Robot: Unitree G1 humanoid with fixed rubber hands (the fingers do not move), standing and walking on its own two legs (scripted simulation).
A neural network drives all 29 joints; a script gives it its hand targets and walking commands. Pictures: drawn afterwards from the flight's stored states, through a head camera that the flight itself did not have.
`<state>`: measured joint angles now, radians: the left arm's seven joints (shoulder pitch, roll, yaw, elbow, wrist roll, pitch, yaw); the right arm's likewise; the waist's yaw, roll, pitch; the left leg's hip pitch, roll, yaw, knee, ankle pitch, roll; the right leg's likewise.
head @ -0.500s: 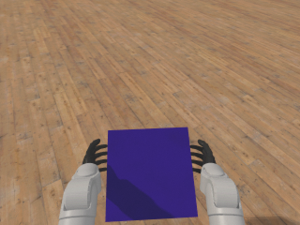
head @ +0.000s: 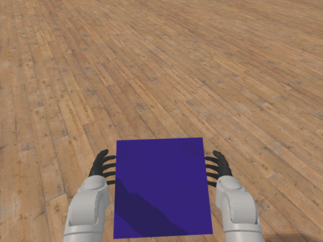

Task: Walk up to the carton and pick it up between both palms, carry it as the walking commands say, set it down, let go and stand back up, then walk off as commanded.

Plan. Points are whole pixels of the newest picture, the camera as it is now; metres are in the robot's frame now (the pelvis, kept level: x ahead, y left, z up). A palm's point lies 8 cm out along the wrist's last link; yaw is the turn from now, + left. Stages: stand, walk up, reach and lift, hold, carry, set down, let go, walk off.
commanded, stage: carry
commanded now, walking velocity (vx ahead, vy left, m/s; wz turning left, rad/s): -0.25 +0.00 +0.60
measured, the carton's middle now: (161, 184) +0.32 -0.01 -0.05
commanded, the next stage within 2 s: none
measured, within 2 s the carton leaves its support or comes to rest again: neither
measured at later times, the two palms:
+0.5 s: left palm (63, 238) +0.15 +0.18 +0.07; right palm (217, 210) +0.20 -0.11 +0.07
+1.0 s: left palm out of the picture -0.03 +0.20 +0.10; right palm out of the picture +0.10 -0.07 +0.08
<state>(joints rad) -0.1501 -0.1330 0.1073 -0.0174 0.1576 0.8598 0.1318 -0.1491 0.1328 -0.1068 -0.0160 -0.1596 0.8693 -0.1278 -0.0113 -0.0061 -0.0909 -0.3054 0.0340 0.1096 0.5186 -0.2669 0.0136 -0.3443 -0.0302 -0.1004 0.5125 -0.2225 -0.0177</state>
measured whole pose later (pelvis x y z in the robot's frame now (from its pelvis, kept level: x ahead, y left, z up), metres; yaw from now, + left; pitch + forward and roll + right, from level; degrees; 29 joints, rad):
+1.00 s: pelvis -0.21 -0.05 +0.00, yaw +27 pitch +4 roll +3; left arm -0.14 -0.13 0.04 -0.47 0.08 1.23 0.22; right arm -0.15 0.13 -0.05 -0.49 -0.10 1.27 -0.23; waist 0.00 0.01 -0.02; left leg -0.70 -0.06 0.01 1.13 -0.39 -0.06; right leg -0.36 -0.09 -0.11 0.57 -0.28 -0.03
